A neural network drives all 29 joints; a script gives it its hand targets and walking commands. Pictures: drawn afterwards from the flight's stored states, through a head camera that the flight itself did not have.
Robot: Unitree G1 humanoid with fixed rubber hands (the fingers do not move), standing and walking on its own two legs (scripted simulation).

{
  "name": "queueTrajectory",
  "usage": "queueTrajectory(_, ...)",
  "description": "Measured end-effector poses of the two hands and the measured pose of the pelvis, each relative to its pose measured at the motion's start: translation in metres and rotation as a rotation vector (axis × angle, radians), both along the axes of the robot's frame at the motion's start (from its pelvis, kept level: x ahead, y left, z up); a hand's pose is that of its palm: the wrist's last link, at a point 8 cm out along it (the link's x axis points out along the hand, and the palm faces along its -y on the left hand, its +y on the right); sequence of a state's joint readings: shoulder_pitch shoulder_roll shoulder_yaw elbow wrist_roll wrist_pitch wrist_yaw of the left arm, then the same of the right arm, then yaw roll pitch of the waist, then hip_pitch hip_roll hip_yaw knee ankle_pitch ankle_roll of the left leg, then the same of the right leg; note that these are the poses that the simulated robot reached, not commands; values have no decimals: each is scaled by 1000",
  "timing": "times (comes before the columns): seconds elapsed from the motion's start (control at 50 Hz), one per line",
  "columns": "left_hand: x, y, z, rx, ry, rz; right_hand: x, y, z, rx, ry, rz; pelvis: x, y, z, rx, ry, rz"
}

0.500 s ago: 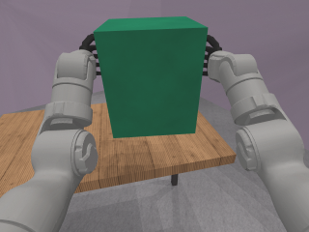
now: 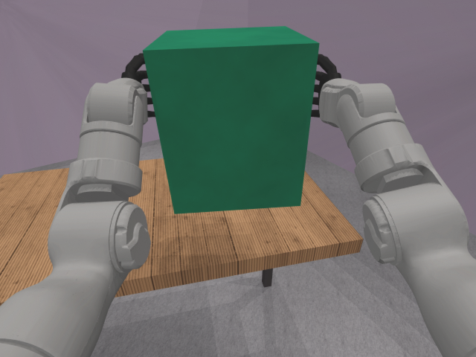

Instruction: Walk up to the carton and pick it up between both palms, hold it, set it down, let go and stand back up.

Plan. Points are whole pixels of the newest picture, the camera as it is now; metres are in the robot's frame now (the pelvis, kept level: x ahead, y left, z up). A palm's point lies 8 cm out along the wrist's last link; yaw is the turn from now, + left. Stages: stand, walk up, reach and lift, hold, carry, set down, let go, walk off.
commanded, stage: hold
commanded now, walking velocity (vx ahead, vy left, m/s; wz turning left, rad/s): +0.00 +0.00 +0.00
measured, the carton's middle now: (232, 116) +0.39 -0.01 +0.31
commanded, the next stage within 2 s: none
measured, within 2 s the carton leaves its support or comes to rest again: neither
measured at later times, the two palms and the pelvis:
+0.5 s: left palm (135, 93) +0.36 +0.14 +0.36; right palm (332, 97) +0.35 -0.16 +0.35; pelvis +0.00 +0.00 +0.00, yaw +0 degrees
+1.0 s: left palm (135, 94) +0.36 +0.14 +0.36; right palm (330, 98) +0.36 -0.16 +0.34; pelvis +0.00 +0.00 +0.00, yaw +0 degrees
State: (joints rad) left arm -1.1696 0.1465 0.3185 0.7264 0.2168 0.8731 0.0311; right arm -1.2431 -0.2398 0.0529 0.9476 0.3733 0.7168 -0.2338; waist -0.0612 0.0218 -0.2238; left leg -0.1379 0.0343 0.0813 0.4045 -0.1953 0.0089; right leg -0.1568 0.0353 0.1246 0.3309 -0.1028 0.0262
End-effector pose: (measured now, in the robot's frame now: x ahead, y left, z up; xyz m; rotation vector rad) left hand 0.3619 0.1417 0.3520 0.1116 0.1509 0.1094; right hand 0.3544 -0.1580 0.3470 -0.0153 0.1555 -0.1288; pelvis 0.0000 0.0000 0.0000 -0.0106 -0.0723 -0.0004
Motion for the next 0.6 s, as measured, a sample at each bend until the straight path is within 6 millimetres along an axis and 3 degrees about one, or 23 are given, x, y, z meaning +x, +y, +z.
queueTrajectory(0.6,0,-5,6,21,-3,1,0,-5,-1,16,-3,-1,0,-1,0,0,0,0)
